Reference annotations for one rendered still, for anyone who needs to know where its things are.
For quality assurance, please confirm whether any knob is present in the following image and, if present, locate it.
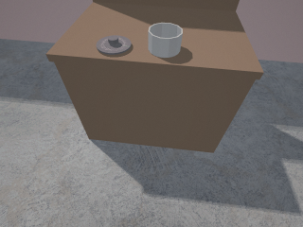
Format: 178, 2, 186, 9
108, 35, 119, 44

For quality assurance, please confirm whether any lid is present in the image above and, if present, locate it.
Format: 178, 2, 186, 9
96, 35, 132, 55

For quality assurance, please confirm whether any table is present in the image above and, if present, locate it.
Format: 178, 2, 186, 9
46, 0, 264, 153

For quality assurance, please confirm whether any pot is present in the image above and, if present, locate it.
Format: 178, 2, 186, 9
148, 23, 183, 58

